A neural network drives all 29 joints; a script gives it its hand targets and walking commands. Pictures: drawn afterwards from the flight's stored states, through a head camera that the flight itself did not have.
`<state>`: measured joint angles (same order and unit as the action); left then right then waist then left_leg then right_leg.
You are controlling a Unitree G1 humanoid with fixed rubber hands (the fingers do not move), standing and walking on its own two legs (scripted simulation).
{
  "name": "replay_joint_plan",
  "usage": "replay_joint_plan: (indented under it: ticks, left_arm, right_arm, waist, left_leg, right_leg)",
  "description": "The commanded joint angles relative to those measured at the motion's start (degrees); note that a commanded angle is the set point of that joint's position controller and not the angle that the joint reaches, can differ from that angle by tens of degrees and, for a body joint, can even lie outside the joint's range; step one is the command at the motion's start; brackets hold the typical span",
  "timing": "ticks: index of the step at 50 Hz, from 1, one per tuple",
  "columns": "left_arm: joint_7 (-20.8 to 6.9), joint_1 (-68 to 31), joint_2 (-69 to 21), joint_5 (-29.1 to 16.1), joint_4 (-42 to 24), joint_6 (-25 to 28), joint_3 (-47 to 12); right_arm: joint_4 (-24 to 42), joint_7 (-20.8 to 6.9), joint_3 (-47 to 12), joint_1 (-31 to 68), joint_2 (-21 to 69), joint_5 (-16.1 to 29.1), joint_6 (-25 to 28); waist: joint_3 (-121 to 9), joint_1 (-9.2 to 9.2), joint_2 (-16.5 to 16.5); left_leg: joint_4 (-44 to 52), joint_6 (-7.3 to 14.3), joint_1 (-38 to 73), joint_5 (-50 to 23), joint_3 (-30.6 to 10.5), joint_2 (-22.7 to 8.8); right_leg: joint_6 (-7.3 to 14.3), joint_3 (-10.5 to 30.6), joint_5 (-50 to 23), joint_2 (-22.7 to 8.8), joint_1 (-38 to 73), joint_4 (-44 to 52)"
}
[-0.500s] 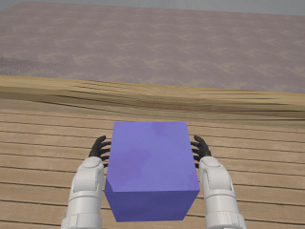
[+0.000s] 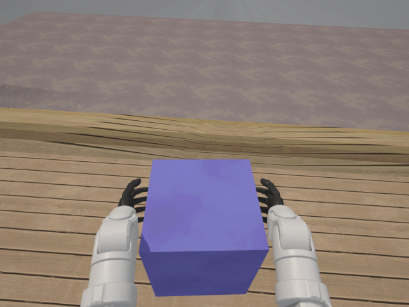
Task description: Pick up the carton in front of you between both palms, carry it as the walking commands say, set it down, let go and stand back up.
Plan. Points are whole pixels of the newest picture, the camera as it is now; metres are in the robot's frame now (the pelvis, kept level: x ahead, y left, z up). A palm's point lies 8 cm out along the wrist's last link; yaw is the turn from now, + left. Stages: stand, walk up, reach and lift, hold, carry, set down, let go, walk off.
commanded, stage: hold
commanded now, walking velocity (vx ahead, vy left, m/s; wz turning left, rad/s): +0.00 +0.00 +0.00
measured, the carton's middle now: (201, 229) +0.29 +0.00 -0.02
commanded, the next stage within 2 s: carry in 0.38 s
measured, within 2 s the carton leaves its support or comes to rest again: neither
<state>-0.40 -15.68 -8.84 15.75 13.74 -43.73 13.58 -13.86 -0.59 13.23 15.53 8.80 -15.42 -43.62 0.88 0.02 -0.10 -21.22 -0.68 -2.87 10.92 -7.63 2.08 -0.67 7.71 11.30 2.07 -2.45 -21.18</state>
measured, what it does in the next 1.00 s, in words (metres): walks ahead: right foot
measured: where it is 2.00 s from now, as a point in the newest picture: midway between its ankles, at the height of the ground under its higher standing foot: (195, 217)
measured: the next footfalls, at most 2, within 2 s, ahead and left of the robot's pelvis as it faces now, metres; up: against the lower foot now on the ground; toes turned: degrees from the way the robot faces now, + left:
right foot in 0.94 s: +0.24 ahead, -0.10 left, +0.00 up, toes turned -8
left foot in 1.32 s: +0.60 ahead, +0.08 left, +0.00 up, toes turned +10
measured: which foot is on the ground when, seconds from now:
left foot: down 0.00-0.94, up 0.96-1.00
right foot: down 0.00-0.80, up 0.82-0.92, down 0.94-1.00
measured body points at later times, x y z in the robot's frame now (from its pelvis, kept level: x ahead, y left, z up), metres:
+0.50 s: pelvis +0.01 +0.00 -0.01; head -0.03 +0.00 +0.44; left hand +0.31 +0.15 +0.05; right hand +0.31 -0.15 +0.05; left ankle +0.02 +0.13 -0.74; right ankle +0.01 -0.13 -0.74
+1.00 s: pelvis +0.21 -0.02 -0.02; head +0.22 -0.03 +0.43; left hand +0.50 +0.12 +0.06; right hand +0.49 -0.18 +0.06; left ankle +0.06 +0.09 -0.70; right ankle +0.20 -0.10 -0.75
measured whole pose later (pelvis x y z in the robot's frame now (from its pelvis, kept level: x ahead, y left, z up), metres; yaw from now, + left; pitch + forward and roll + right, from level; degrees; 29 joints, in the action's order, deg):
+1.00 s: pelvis +0.21 -0.02 -0.02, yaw +2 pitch +5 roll -1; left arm 5.4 -9.8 -7.8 5.8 -18.5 -67.9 4.8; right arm 22.3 6.0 7.3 7.5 7.4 -5.1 -69.2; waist -5.9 1.2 1.8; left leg -49.2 -1.1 -14.5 28.0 3.8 -4.8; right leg 4.0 -11.7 17.2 0.0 -19.1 -31.8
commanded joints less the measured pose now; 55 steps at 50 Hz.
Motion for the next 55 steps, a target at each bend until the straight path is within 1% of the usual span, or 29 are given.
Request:
replay_joint_plan:
  ticks: [1,18,19,21,22,26,30,31,32,33,34,35,37,38,39,40,41,42,43,44,46,47,48,49,50,51,52,53,55]
  left_arm:
    - [-13.38,-30.35,-52.26,-14.63,-1.41,1.87,-31.61]
    - [-13.37,-29.65,-52.3,-14.37,-0.73,1.89,-31.19]
    - [-13.38,-30.1,-52.11,-14.84,-1.39,1.54,-31.56]
    - [-13.04,-30.35,-52.05,-16.04,-3.55,1.25,-33.19]
    - [-12.77,-31.2,-52.13,-16.88,-5.2,0.95,-34.5]
    - [-11.45,-30.88,-51.23,-20.83,-11.84,-2.22,-40.26]
    - [-10.4,-31.43,-48.91,-25.67,-17.72,-9.12,-44.7]
    - [-10.18,-31.13,-48.24,-26.82,-18.4,-10.98,-45.27]
    - [-9.95,-29.8,-47.72,-27.88,-19.03,-12.73,-45.67]
    - [-9.56,-28.05,-47.01,-28.35,-19.83,-14.2,-45.7]
    - [-9.02,-25.58,-46.77,-28.56,-20.33,-15.58,-45.37]
    - [-8.5,-24.86,-46.75,-28.69,-22.2,-16.74,-45.31]
    - [-7.63,-25.31,-47.3,-29.62,-27.69,-19.18,-46.44]
    - [-7.67,-26.26,-47.83,-30.77,-30.43,-20.44,-47.51]
    - [-7.98,-27.3,-48.67,-32.29,-32.89,-21.74,-48.53]
    - [-8.46,-26.98,-49.17,-32.96,-33.62,-22.61,-49.06]
    - [-8.97,-26.78,-49.89,-33.75,-34.56,-23.02,-49.58]
    - [-9.36,-25.72,-50.46,-34.21,-34.78,-23.2,-49.28]
    - [-9.39,-23.22,-50.22,-34.24,-35.01,-23.54,-48.68]
    - [-9.26,-20.34,-50.31,-33.91,-35.5,-23.72,-48.48]
    - [-8.73,-18.76,-50.73,-32.74,-36.46,-23.95,-48.13]
    - [-8.35,-16.74,-49.98,-32.08,-36.53,-24.16,-47.18]
    - [-7.81,-15.03,-48.55,-30.59,-36.06,-24.35,-46.16]
    - [-7.44,-17.02,-48.59,-29.71,-36.64,-24.67,-45.61]
    - [-7.19,-18.45,-48.56,-30.19,-37.9,-25.25,-45.64]
    - [-7.04,-19.17,-48.96,-30.76,-38.56,-25.74,-45.95]
    - [-7.15,-19.8,-49.28,-31.28,-38.88,-26.02,-46.56]
    - [-7.42,-20.44,-49.63,-32.02,-39.22,-26.29,-47.34]
    - [-8.37,-20.12,-49.85,-33.3,-38.59,-26.69,-48.19]
  right_arm:
    - [1.76,-13.15,-31.48,30.7,52.18,14.46,2.07]
    - [1.1,-13.13,-30.99,29.85,52.24,14.26,2.01]
    - [1.94,-13.06,-31.44,30.88,51.8,14.56,1.7]
    - [3.67,-12.79,-32.65,30.8,52.07,15.57,1.39]
    - [5.32,-12.52,-33.89,31.49,52.0,16.43,1.08]
    - [11.95,-11.11,-39.14,30.12,51.12,19.88,-2.11]
    - [18.17,-9.42,-43.19,30.18,47.82,23.77,-8.95]
    - [19.18,-8.99,-43.75,29.9,46.94,24.57,-10.86]
    - [20.37,-8.65,-44.52,29.49,46.75,25.61,-12.68]
    - [21.95,-8.53,-45.54,29.5,47.3,27.1,-14.49]
    - [23.49,-8.59,-46.48,29.46,47.6,28.87,-16.11]
    - [24.96,-8.81,-47.31,29.9,48.11,30.64,-17.36]
    - [26.66,-9.13,-48.33,27.62,49.91,33.47,-19.37]
    - [27.07,-8.99,-47.97,25.56,50.36,33.24,-20.01]
    - [27.51,-8.65,-47.01,22.78,49.62,32.13,-20.57]
    - [27.99,-8.13,-46.58,20.52,49.65,31.16,-21.27]
    - [31.22,-7.62,-46.9,20.7,49.46,30.92,-21.85]
    - [34.72,-7.27,-47.8,22.53,49.66,31.02,-22.41]
    - [36.61,-7.11,-48.54,22.53,51.8,31.92,-23.1]
    - [38.46,-7.16,-48.66,21.28,51.92,32.16,-23.47]
    - [40.71,-7.56,-49.09,21.39,50.57,32.92,-24.33]
    - [41.77,-7.83,-49.22,21.46,49.01,33.58,-24.81]
    - [43.88,-8.42,-49.6,23.85,47.08,34.47,-25.63]
    - [43.38,-8.96,-50.37,26.38,47.18,35.54,-26.38]
    - [41.59,-9.35,-50.21,25.47,47.28,35.8,-26.62]
    - [40.08,-9.56,-49.37,24.38,47.34,35.55,-26.68]
    - [38.55,-9.5,-49.04,22.55,48.13,35.16,-26.73]
    - [37.34,-9.31,-48.53,21.07,48.71,34.53,-26.66]
    - [35.33,-8.55,-47.52,18.53,49.6,32.59,-26.39]
  waist:
    - [-11.65,0.0,0.12]
    - [-12.47,0.01,0.23]
    - [-13.02,0.05,0.32]
    - [-13.33,-0.1,0.13]
    - [-12.62,-0.03,0.27]
    - [-16.77,0.11,2.89]
    - [-14.8,0.26,5.43]
    - [-13.96,0.11,2.96]
    - [-13.97,-0.35,-2.3]
    - [-14.87,-0.84,-11.05]
    - [-13.76,-1.17,-14.56]
    - [-13.36,-1.04,-13.32]
    - [-17.61,0.01,-6.37]
    - [-19.41,1.03,0.15]
    - [-21.17,1.8,12.39]
    - [-19.22,1.84,21.76]
    - [-16.17,2.15,15.24]
    - [-16.42,2.33,8.74]
    - [-16.79,2.16,6.25]
    - [-18.02,1.8,7.02]
    - [-24.15,-0.16,7.04]
    - [-27.52,-1.36,2.16]
    - [-26.45,-2.66,-13.52]
    - [-23.49,-2.16,-18.06]
    - [-21.59,-1.78,-10.65]
    - [-19.69,-1.68,-4.31]
    - [-20.05,-1.54,-1.29]
    - [-18.86,-1.5,-1.04]
    - [-17.87,-1.45,-4.69]
  left_leg:
    - [3.15,-0.37,1.56,-4.3,4.06,3.26]
    - [3.06,-0.57,2.35,-6.82,4.02,3.18]
    - [-1.73,0.54,-4.85,0.0,2.03,-6.29]
    - [0.6,1.24,-9.2,22.2,-0.03,-5.84]
    - [0.74,1.73,-11.2,28.6,-0.15,-5.76]
    - [-0.38,2.96,-9.93,20.76,-0.43,-8.39]
    - [0.11,4.85,-12.88,25.7,-2.46,-11.24]
    - [-2.95,4.1,-15.49,21.86,0.44,-9.81]
    - [-9.61,2.8,-20.05,17.02,4.8,-7.54]
    - [-19.04,1.25,-25.71,12.92,10.55,-4.73]
    - [-19.18,0.48,-30.75,14.97,13.4,-3.39]
    - [-14.52,0.51,-31.0,15.88,14.41,-3.26]
    - [-5.83,1.11,-16.32,10.12,15.2,-3.16]
    - [-2.3,2.66,-5.29,6.33,10.38,-5.14]
    - [-3.27,6.55,10.23,-10.51,-1.07,-12.39]
    - [0.03,10.89,19.36,-30.2,-11.31,-19.98]
    - [-0.35,13.73,22.78,-35.62,-14.39,-22.85]
    - [-0.99,13.86,24.87,-34.18,-12.49,-23.32]
    - [-1.69,11.46,23.34,-30.81,-8.7,-22.45]
    - [-2.1,8.47,20.17,-28.23,-4.5,-20.85]
    - [-9.6,3.21,1.67,-25.0,11.29,-13.83]
    - [-17.97,0.78,-12.07,-17.25,16.0,-10.91]
    - [-33.58,-1.86,-25.7,-0.4,19.42,-4.69]
    - [-41.54,-0.61,-38.82,17.98,13.63,-1.94]
    - [-47.22,1.38,-42.66,19.49,9.67,-5.79]
    - [-47.71,2.0,-43.17,17.92,9.11,-7.73]
    - [-44.68,2.05,-43.73,14.03,9.02,-8.54]
    - [-39.71,1.71,-42.66,10.95,9.69,-9.01]
    - [-33.57,0.84,-41.51,8.21,13.1,-6.76]
  right_leg:
    - [-0.19,-4.06,-4.38,3.23,0.27,3.35]
    - [-0.29,-4.06,-7.03,3.25,1.28,3.34]
    - [0.35,-2.23,-0.07,-6.52,-5.46,-1.5]
    - [1.11,-0.23,21.94,-5.51,-10.16,0.34]
    - [1.4,-0.26,28.07,-5.24,-12.24,0.07]
    - [1.52,-5.31,16.31,-4.73,-13.47,-6.72]
    - [1.29,-7.33,18.3,-5.24,-15.93,-6.54]
    - [1.73,-5.91,17.36,-6.68,-13.24,-4.37]
    - [3.1,-1.16,16.39,-10.08,-8.71,-1.88]
    - [5.75,6.1,10.81,-14.52,-2.72,0.63]
    - [8.74,10.59,2.3,-17.54,1.23,1.58]
    - [10.21,10.42,-5.35,-18.14,2.34,0.25]
    - [7.32,0.85,-9.28,-14.79,-3.78,-7.44]
    - [3.96,-8.69,-16.52,-10.32,-11.55,-17.62]
    - [0.57,-15.38,-15.47,-6.25,-27.3,-31.07]
    - [-0.77,-17.57,12.41,-2.32,-42.71,-34.37]
    - [-0.14,-14.61,23.58,-2.83,-49.57,-32.72]
    - [0.46,-13.52,27.36,-3.98,-50.68,-27.44]
    - [1.05,-13.8,24.67,-4.26,-47.01,-20.13]
    - [1.24,-14.89,16.29,-3.76,-40.33,-12.93]
    - [1.77,-21.15,-1.16,0.85,-6.74,-0.53]
    - [3.09,-16.05,-0.02,-2.79,12.26,-0.93]
    - [6.97,11.33,2.08,-18.69,16.75,7.01]
    - [14.28,22.7,-11.77,-25.22,22.28,7.38]
    - [15.84,19.45,-17.03,-26.67,21.29,4.94]
    - [14.17,13.77,-23.48,-24.55,18.84,3.79]
    - [12.15,9.7,-20.89,-23.52,18.81,4.69]
    - [9.73,5.01,-21.48,-21.42,17.34,5.98]
    - [7.7,-0.88,-27.57,-18.65,17.36,6.64]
